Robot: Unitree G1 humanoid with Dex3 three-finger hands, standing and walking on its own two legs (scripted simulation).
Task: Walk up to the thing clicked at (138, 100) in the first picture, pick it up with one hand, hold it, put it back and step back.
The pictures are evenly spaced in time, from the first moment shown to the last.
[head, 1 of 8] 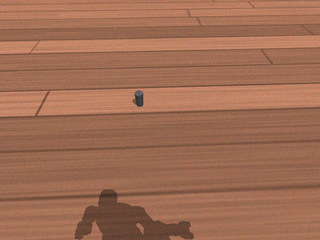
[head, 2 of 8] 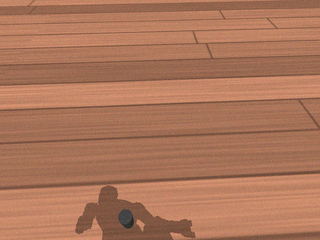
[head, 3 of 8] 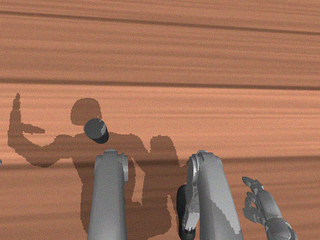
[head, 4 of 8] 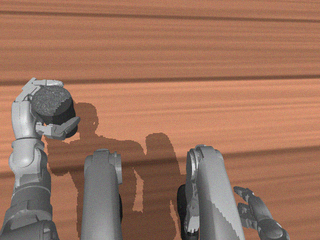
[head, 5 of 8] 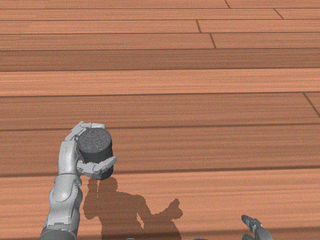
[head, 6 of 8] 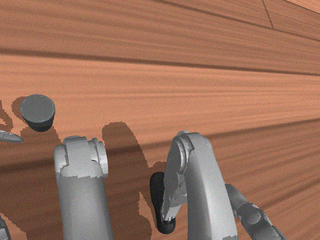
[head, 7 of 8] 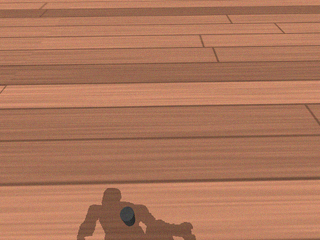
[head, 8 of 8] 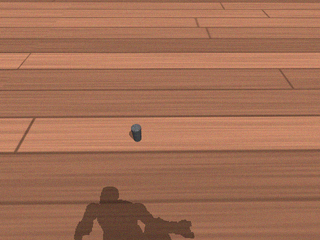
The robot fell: no
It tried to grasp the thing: yes
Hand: left
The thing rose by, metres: 0.70
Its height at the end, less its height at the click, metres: +0.00
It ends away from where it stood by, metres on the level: 0.01
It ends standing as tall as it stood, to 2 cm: yes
